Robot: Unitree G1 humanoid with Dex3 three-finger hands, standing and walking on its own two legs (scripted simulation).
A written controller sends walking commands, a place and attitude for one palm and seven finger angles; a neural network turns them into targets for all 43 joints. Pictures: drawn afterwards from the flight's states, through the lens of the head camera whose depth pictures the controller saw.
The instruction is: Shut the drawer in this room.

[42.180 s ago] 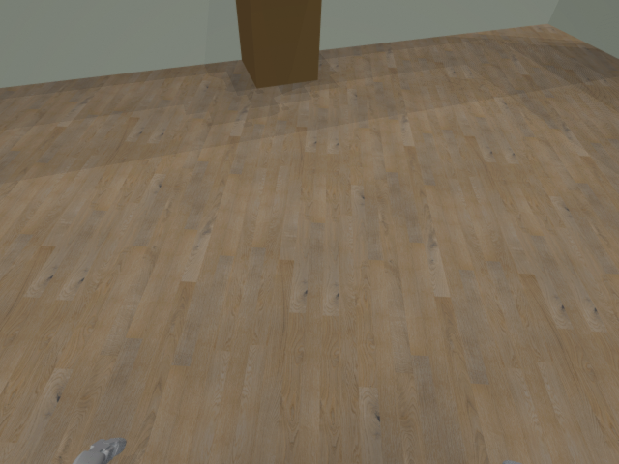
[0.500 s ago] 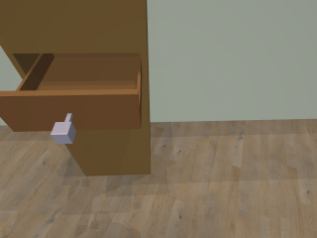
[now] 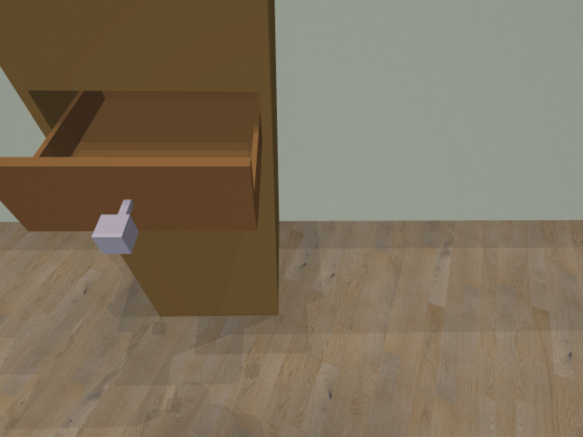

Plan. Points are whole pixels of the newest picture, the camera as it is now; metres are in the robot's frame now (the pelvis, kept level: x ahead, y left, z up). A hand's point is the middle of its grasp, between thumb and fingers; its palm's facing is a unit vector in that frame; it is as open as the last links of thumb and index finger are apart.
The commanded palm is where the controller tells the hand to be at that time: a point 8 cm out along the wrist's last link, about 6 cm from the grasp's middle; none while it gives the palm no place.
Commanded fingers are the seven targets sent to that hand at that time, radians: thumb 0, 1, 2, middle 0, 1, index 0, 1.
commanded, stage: shuffle to correct the standing spot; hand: left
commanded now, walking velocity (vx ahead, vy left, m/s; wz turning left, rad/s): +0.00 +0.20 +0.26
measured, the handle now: (120, 223) +0.38 +0.28 +0.06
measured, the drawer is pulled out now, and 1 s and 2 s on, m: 0.19 0.19 0.19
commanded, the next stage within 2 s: come to a stop and stand still in 0.10 s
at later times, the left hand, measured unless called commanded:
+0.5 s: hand out of the picture +0.00 +0.29 -0.18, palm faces +0.08 -0.97 -0.21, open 7.4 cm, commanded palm none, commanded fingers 0.00 0.90 0.90 -0.20 -0.30 -0.20 -0.30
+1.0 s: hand out of the picture -0.01 +0.22 -0.17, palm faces +0.06 -0.98 -0.18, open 7.3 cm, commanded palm none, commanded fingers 0.00 0.90 0.90 -0.20 -0.30 -0.20 -0.30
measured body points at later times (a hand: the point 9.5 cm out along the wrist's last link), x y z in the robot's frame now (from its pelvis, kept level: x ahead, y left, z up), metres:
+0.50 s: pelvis -0.02 +0.09 +0.00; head +0.01 +0.12 +0.45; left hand -0.01 +0.35 -0.16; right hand +0.07 -0.13 -0.14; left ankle +0.02 +0.19 -0.74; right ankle -0.05 -0.04 -0.68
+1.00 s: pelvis -0.02 +0.04 +0.00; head -0.02 +0.05 +0.45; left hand -0.01 +0.27 -0.16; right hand -0.04 -0.17 -0.16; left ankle +0.02 +0.19 -0.74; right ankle -0.04 -0.04 -0.74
